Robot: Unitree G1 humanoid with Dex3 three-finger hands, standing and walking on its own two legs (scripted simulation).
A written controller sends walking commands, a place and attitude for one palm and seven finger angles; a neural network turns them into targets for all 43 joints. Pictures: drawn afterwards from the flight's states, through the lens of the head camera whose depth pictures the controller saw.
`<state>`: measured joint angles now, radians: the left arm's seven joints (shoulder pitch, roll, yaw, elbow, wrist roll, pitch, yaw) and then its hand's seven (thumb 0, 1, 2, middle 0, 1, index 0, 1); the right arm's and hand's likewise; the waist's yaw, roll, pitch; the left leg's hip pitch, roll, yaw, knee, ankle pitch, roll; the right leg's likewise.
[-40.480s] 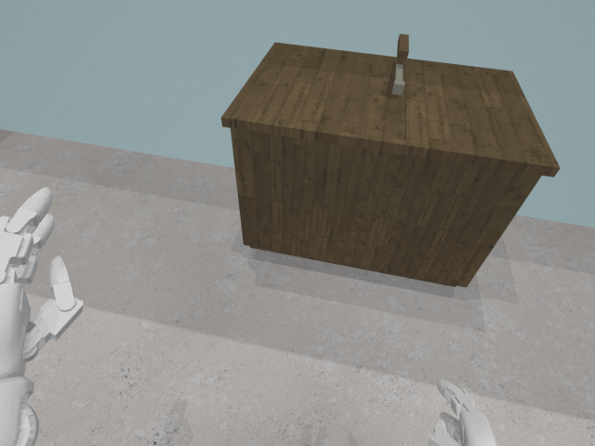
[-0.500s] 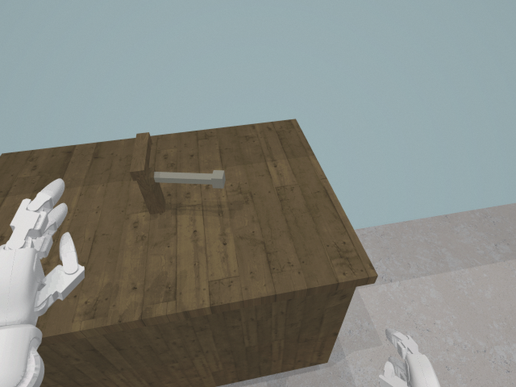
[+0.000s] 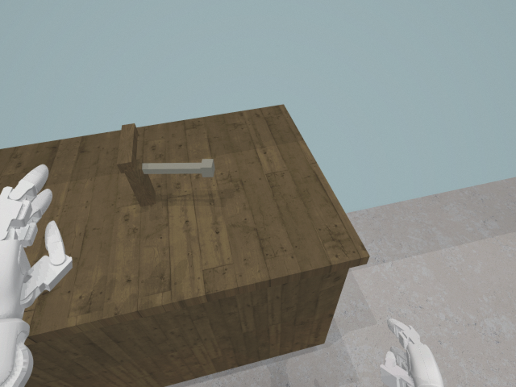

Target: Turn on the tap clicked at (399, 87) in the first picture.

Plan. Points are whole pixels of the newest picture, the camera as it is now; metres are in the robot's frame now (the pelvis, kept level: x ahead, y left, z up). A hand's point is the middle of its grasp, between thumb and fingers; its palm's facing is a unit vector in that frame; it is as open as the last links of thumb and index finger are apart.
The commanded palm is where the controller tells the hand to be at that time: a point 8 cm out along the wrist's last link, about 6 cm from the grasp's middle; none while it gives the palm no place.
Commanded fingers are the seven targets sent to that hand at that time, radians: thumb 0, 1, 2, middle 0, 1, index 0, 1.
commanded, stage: step back with the hand held close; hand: left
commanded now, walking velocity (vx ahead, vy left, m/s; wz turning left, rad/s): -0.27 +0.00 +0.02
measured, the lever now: (207, 168) +0.53 +0.17 +0.03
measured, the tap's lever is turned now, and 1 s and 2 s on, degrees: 75 75 75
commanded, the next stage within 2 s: stop stepping back and stand still in 1.14 s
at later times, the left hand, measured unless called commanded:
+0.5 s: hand (37, 310) +0.16 +0.26 +0.16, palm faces +0.39 -0.82 -0.41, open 7.4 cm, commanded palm +0.10 +0.30 +0.18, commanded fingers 0.00 0.90 0.90 -0.20 -0.30 -0.20 -0.30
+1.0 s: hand out of the picture +0.08 +0.25 +0.17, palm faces +0.36 -0.84 -0.41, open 7.4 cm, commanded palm +0.03 +0.29 +0.18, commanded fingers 0.00 0.90 0.90 -0.20 -0.30 -0.20 -0.30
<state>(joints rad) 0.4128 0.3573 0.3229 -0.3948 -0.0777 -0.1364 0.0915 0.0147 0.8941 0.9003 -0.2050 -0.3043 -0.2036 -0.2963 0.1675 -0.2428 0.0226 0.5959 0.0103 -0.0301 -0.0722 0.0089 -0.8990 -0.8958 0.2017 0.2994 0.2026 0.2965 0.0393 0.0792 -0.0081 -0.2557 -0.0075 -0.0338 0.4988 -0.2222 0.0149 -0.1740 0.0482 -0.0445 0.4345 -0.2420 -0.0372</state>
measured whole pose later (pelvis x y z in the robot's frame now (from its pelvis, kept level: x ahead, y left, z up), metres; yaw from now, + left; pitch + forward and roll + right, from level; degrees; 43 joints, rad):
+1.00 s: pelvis -0.13 +0.01 -0.01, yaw +1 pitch +1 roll -4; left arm 0.47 0.40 0.32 -0.55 -0.04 -0.15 0.13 0.02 0.89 0.90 -0.21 -0.30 -0.21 -0.30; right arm 0.17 -0.18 0.03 0.63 -0.01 -0.07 -0.06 0.01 -0.90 -0.90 0.20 0.30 0.21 0.30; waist 0.01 0.04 0.01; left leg -0.53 0.02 -0.07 0.65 -0.25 -0.01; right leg -0.26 0.06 0.01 0.47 -0.22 0.00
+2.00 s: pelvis -0.35 -0.09 -0.02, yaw +6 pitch -3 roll +1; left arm 0.44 0.35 0.35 -0.45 -0.05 -0.16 0.11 0.02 0.89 0.90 -0.21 -0.30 -0.21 -0.30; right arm 0.27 -0.23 -0.02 0.72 0.02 -0.11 -0.06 0.01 -0.90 -0.90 0.20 0.30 0.20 0.30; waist -0.01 0.05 0.02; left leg -0.44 0.02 -0.06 1.04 -0.40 0.03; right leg -0.38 0.02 -0.07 0.69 -0.27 -0.07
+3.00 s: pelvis -0.32 -0.06 +0.00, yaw +7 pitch -2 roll +0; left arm 0.48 0.36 0.31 -0.48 -0.06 -0.15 0.15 0.02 0.89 0.90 -0.21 -0.30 -0.21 -0.30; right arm 0.19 -0.20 0.01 0.61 0.01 -0.09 -0.07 0.01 -0.90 -0.90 0.20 0.30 0.20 0.30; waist 0.01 0.00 0.02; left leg -0.15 0.00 0.05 0.45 -0.27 0.02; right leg -0.22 0.02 -0.02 0.42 -0.17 -0.02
